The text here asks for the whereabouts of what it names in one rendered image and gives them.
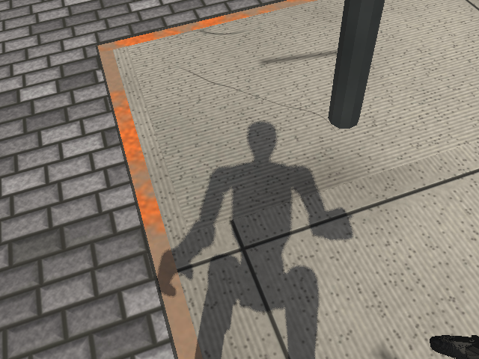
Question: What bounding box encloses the robot right hand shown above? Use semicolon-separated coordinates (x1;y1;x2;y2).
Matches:
430;335;479;359

